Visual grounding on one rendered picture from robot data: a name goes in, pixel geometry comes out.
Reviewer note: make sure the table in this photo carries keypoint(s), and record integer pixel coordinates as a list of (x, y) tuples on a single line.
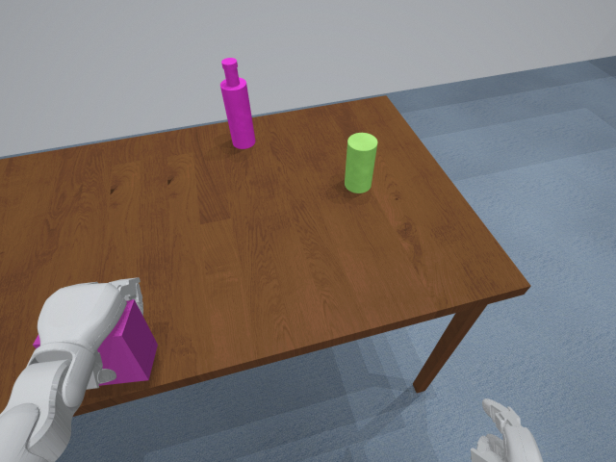
[(249, 256)]

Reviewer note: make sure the sponge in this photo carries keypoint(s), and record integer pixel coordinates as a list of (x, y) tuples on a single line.
[(129, 350)]

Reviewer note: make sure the robot left forearm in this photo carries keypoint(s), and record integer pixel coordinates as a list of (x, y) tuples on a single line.
[(35, 426)]

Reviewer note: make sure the robot left hand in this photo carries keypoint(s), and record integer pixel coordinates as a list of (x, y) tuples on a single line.
[(85, 314)]

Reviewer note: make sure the robot right hand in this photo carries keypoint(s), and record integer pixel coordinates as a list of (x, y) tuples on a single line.
[(518, 444)]

